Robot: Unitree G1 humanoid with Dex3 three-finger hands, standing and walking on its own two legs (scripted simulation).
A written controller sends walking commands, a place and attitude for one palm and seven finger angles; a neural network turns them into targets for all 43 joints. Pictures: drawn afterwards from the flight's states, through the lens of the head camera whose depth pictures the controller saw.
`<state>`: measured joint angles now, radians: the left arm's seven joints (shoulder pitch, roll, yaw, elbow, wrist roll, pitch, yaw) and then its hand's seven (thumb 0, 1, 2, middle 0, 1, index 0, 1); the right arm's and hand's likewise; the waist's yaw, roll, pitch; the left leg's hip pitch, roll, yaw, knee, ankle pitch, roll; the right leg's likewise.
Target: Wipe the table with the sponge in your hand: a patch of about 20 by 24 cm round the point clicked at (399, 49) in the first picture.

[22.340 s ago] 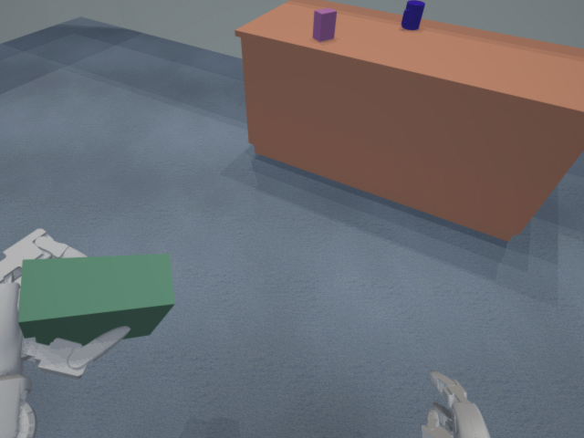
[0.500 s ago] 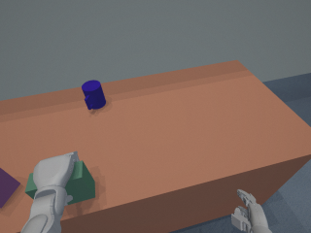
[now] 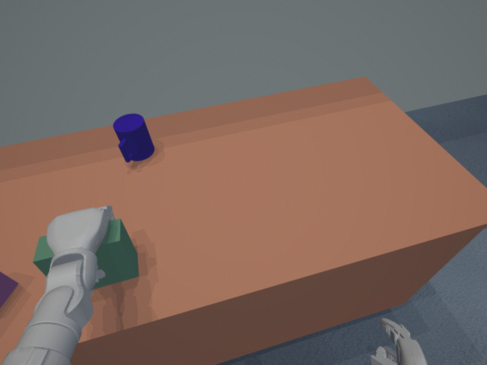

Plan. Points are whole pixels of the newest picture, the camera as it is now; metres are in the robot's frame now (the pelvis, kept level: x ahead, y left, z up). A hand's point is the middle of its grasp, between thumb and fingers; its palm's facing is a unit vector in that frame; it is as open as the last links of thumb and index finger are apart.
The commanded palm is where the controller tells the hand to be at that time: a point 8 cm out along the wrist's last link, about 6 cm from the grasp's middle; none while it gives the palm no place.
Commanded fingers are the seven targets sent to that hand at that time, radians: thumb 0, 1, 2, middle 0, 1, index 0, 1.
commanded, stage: wipe forward along the first lane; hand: left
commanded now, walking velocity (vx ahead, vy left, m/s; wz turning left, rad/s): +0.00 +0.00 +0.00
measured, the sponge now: (96, 263) +0.27 +0.33 -0.03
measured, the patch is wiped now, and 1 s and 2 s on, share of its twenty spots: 0.05 0.15 0.35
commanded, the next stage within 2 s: slide across to the middle lane in 1.16 s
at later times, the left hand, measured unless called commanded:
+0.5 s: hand (90, 224) +0.33 +0.35 +0.01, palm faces -0.12 +0.01 -0.99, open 9.6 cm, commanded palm +0.32 +0.34 +0.05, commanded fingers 0.00 0.10 1.30 -1.20 -1.60 -1.20 -1.60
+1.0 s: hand (89, 201) +0.38 +0.38 +0.01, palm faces -0.14 +0.02 -0.99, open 9.6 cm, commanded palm +0.37 +0.36 +0.04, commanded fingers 0.00 0.10 1.30 -1.20 -1.60 -1.20 -1.60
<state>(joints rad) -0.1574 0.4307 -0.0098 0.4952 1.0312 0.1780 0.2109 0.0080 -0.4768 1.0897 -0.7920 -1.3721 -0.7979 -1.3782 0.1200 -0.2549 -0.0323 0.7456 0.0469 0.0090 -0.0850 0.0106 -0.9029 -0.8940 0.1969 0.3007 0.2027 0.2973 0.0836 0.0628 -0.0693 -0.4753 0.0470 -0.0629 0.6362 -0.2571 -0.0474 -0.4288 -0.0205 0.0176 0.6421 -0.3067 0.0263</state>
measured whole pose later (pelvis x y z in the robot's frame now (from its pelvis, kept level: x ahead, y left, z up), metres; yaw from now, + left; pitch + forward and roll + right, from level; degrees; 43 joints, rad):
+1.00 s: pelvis +0.00 +0.02 -0.02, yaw -2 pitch +14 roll -2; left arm -0.56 0.62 0.10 0.95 1.07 0.04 0.21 0.02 -0.52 1.14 -0.80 -1.36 -0.81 -1.40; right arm 0.25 -0.27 -0.04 0.75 0.06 0.07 -0.05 0.01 -0.90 -0.89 0.20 0.30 0.20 0.30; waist -0.01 0.04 -0.12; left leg -0.73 0.05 -0.06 0.79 -0.30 -0.03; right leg -0.66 -0.01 0.03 0.73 -0.32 0.05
